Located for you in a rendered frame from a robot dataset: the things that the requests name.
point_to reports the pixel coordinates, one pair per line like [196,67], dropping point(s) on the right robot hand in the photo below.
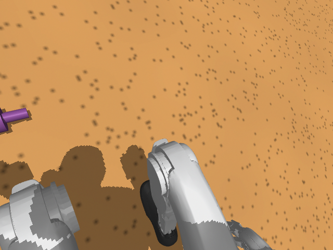
[246,238]

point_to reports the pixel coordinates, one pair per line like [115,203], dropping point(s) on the bottle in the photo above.
[11,116]

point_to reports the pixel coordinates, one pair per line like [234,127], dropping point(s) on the right robot foot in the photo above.
[151,212]

